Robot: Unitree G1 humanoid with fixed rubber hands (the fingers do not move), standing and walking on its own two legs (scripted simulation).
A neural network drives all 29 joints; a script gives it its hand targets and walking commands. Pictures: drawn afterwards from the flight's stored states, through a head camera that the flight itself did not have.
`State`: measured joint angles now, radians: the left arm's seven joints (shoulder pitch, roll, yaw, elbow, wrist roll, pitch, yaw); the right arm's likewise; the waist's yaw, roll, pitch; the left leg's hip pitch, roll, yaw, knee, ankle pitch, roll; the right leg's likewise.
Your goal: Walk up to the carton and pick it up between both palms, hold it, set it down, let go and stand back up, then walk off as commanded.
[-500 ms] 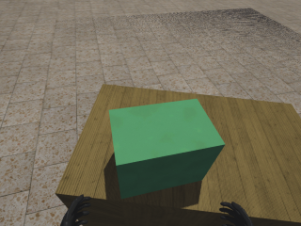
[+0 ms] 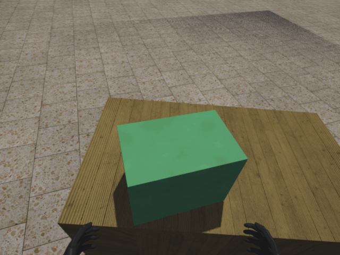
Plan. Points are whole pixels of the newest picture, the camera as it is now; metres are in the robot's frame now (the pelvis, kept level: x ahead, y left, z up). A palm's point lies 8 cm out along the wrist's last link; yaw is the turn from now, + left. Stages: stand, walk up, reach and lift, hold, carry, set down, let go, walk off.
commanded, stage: set down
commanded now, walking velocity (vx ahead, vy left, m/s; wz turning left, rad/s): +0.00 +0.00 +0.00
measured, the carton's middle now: (175, 166) +0.37 -0.01 -0.02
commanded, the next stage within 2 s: let go in 0.12 s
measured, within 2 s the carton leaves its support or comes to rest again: neither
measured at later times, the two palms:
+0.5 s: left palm out of the picture +0.14 +0.21 -0.08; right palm out of the picture +0.16 -0.23 -0.06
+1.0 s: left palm out of the picture +0.08 +0.29 -0.10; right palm out of the picture +0.16 -0.24 -0.06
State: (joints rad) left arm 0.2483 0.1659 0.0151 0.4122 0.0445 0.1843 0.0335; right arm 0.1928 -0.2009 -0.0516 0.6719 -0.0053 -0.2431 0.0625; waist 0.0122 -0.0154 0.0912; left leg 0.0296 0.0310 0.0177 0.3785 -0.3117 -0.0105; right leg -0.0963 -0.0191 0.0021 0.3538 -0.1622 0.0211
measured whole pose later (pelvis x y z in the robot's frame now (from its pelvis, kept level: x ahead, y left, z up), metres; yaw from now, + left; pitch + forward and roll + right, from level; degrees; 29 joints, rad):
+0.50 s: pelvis -0.01 -0.01 +0.00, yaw +0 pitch -7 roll +0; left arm 0.21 0.17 0.01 0.46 0.05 0.18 0.01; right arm 0.18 -0.17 -0.04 0.63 -0.05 -0.22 0.03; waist 0.01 0.00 0.12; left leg 0.04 0.04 0.02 0.37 -0.29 -0.03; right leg -0.11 -0.01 0.00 0.39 -0.16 0.01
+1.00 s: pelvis -0.01 +0.00 -0.01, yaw +0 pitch -1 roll +0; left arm 0.24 0.35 0.04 0.75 0.03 0.00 -0.04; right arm 0.26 -0.33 0.06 0.49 -0.03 -0.12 0.04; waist 0.04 0.00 -0.02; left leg -0.16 0.01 0.02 0.56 -0.38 0.00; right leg -0.31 -0.04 0.01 0.56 -0.24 0.02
